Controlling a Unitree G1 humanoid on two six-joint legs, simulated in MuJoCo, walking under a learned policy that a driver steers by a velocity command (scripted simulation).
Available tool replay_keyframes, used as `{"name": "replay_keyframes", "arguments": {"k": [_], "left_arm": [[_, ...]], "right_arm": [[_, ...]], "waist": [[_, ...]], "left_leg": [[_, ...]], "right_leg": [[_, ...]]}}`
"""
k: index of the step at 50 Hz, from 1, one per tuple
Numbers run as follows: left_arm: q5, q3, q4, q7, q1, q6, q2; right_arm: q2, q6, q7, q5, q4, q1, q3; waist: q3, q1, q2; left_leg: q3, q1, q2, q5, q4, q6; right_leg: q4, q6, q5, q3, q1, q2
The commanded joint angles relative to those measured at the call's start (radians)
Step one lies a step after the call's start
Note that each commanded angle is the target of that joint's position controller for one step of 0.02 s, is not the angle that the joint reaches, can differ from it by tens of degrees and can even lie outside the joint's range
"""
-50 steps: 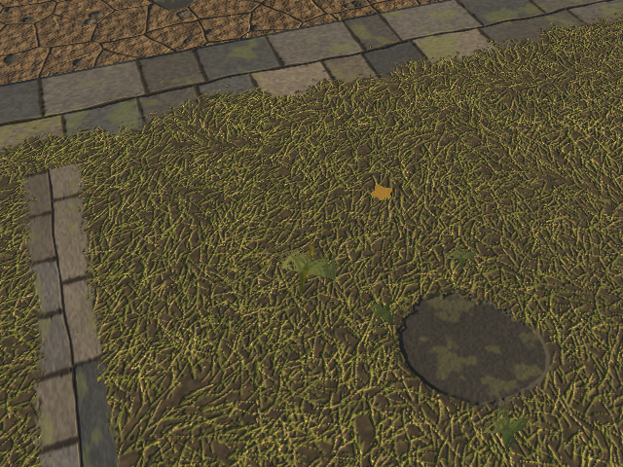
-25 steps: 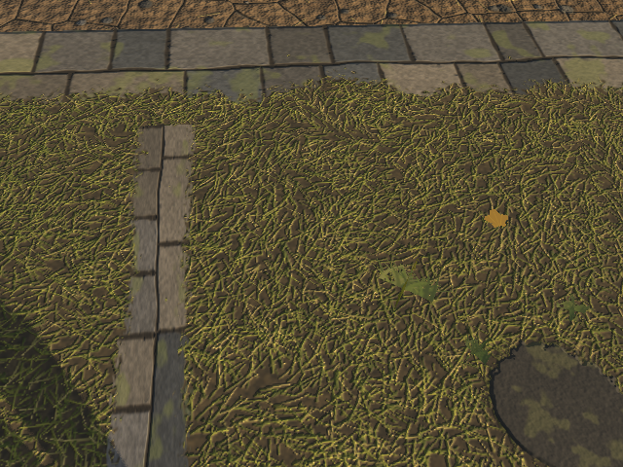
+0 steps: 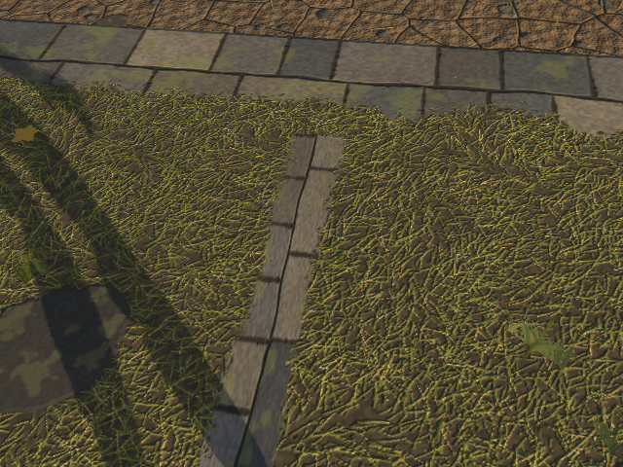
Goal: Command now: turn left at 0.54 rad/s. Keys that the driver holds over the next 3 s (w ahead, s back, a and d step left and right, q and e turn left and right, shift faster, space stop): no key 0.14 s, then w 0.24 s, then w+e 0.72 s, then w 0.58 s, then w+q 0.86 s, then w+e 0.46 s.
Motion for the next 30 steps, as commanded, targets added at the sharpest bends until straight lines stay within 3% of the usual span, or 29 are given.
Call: {"name": "replay_keyframes", "arguments": {"k": [1, 4, 7, 8, 10, 12, 14, 15, 16, 17, 18, 19, 20, 22, 23, 26, 30], "left_arm": [[-0.009, 0.020, -0.091, 0.005, -0.034, 0.000, 0.101], [0.000, 0.020, -0.076, 0.010, 0.010, 0.014, 0.118], [-0.005, 0.024, -0.068, 0.013, 0.037, 0.021, 0.139], [-0.010, 0.027, -0.066, 0.010, 0.045, 0.022, 0.146], [-0.026, 0.034, -0.060, -0.001, 0.061, 0.020, 0.177], [-0.033, 0.035, -0.051, -0.012, 0.083, 0.015, 0.189], [-0.052, 0.032, -0.043, -0.020, 0.078, 0.011, 0.188], [-0.054, 0.024, -0.037, -0.024, 0.088, 0.008, 0.167], [-0.043, 0.007, -0.039, -0.030, 0.078, -0.002, 0.118], [-0.019, -0.025, -0.069, -0.044, 0.030, -0.016, 0.019], [-0.031, -0.009, -0.132, -0.044, -0.023, -0.038, 0.059], [-0.049, 0.016, -0.135, -0.040, -0.063, -0.049, 0.141], [-0.063, 0.025, -0.114, -0.048, -0.020, -0.049, 0.160], [-0.046, 0.028, -0.070, -0.055, 0.033, -0.043, 0.148], [-0.039, 0.025, -0.058, -0.060, 0.038, -0.042, 0.127], [-0.046, 0.014, -0.050, -0.067, 0.044, -0.036, 0.078], [-0.040, 0.001, -0.101, -0.071, -0.057, -0.032, 0.053]], "right_arm": [[-0.121, 0.012, -0.003, -0.003, -0.030, 0.088, -0.043], [-0.046, 0.012, 0.004, 0.006, -0.064, 0.044, -0.016], [-0.025, 0.006, 0.005, -0.005, -0.094, -0.004, 0.001], [-0.017, 0.003, 0.011, -0.008, -0.097, -0.005, 0.008], [-0.015, -0.004, 0.024, -0.003, -0.103, -0.022, 0.016], [-0.033, -0.017, 0.034, 0.003, -0.101, -0.021, 0.014], [-0.028, -0.038, 0.042, 0.004, -0.072, 0.034, 0.011], [-0.027, -0.046, 0.043, 0.003, -0.051, 0.071, 0.008], [-0.037, -0.052, 0.039, 0.005, -0.034, 0.140, 0.004], [-0.089, -0.055, 0.029, -0.005, -0.016, 0.258, -0.008], [-0.231, -0.062, 0.040, -0.011, -0.011, 0.286, -0.045], [-0.171, -0.086, 0.045, -0.018, -0.017, 0.254, -0.033], [-0.108, -0.104, 0.045, -0.017, -0.024, 0.198, -0.013], [-0.065, -0.118, 0.048, -0.006, -0.035, 0.131, 0.001], [-0.054, -0.121, 0.047, -0.013, -0.033, 0.130, 0.005], [-0.049, -0.125, 0.047, -0.025, -0.006, 0.174, 0.001], [-0.071, -0.131, 0.042, -0.024, 0.019, 0.174, -0.003]], "waist": [[-0.091, -0.011, -0.126], [-0.074, 0.015, -0.174], [-0.096, 0.037, -0.191], [-0.117, 0.043, -0.189], [-0.093, 0.063, -0.226], [-0.054, 0.066, -0.237], [-0.022, 0.023, -0.195], [-0.017, 0.001, -0.173], [-0.052, -0.035, -0.148], [-0.099, -0.075, 0.033], [0.000, -0.076, 0.231], [0.075, -0.082, 0.138], [0.105, -0.041, 0.130], [0.099, -0.013, 0.104], [0.088, -0.010, 0.079], [0.063, -0.021, 0.046], [0.097, -0.046, 0.050]], "left_leg": [[0.027, -0.177, 0.087, 0.055, 0.277, -0.068], [0.100, -0.138, 0.090, 0.111, 0.187, -0.082], [0.116, -0.093, 0.125, 0.097, 0.022, -0.082], [0.136, -0.049, 0.144, 0.101, -0.054, -0.072], [0.193, 0.034, 0.147, 0.091, -0.183, -0.047], [0.219, 0.100, 0.134, 0.092, -0.293, -0.013], [0.242, 0.236, 0.117, 0.227, -0.508, 0.044], [0.250, 0.328, 0.102, 0.254, -0.589, 0.068], [0.182, 0.481, 0.149, 0.248, -0.600, 0.089], [-0.086, 0.631, 0.352, 0.182, -0.673, 0.140], [-0.398, 0.576, 0.542, 0.033, -0.783, 0.295], [-0.431, 0.508, 0.540, -0.073, -0.831, 0.337], [-0.339, 0.509, 0.492, -0.089, -0.840, 0.299], [-0.168, 0.512, 0.421, 0.113, -0.863, 0.236], [-0.088, 0.493, 0.392, 0.252, -0.864, 0.216], [0.079, 0.476, 0.352, 0.496, -0.853, 0.198], [0.204, 0.412, 0.337, 0.547, -0.875, 0.178]], "right_leg": [[-0.112, -0.183, 0.377, 0.230, 0.205, -0.292], [-0.144, -0.203, 0.389, 0.123, 0.179, -0.235], [-0.137, -0.228, 0.415, 0.119, 0.223, -0.269], [-0.155, -0.224, 0.283, 0.113, 0.216, -0.271], [-0.215, -0.220, -0.050, 0.131, 0.149, -0.263], [-0.241, -0.218, -0.193, 0.170, 0.099, -0.282], [-0.215, -0.193, -0.269, 0.166, 0.035, -0.274], [-0.177, -0.166, -0.283, 0.150, -0.011, -0.249], [-0.095, -0.116, -0.286, 0.116, -0.105, -0.214], [0.213, -0.034, -0.301, -0.008, -0.271, -0.115], [0.389, -0.010, -0.392, -0.076, -0.524, -0.025], [0.538, -0.014, -0.348, 0.009, -0.576, -0.094], [0.580, -0.030, -0.237, 0.037, -0.608, -0.118], [0.593, -0.023, -0.081, 0.042, -0.599, -0.143], [0.610, -0.016, -0.013, 0.038, -0.571, -0.144], [0.604, 0.015, 0.106, 0.041, -0.554, -0.118], [0.371, 0.029, 0.253, 0.013, -0.475, -0.085]]}}
Next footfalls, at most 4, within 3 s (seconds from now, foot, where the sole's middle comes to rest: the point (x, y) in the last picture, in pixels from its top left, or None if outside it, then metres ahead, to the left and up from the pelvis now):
0.34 left None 0.02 0.14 -0.78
0.82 right None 0.39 -0.08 -0.78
1.30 left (313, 362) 0.70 0.05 -0.78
1.80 right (445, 295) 0.87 -0.28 -0.78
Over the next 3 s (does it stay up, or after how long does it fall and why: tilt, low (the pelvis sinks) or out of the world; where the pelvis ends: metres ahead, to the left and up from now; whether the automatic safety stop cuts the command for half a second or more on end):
stays up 1.40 -0.21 -0.01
